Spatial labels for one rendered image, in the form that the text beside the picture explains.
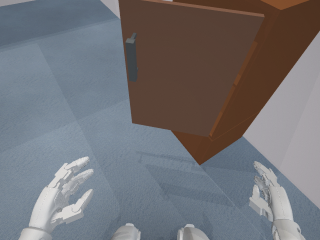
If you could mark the cupboard door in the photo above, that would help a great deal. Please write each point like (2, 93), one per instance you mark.
(188, 57)

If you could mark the handle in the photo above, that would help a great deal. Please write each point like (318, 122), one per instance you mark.
(130, 45)

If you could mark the robot left hand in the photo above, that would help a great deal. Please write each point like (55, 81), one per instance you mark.
(45, 213)

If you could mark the robot left forearm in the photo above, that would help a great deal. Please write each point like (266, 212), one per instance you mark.
(34, 233)

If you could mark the robot right thigh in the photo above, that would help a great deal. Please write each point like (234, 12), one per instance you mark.
(191, 233)

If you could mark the robot right forearm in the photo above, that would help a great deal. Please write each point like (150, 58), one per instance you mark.
(284, 229)

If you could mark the robot right hand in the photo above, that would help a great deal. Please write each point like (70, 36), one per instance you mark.
(273, 193)

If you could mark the robot right shin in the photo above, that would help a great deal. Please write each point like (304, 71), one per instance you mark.
(190, 225)

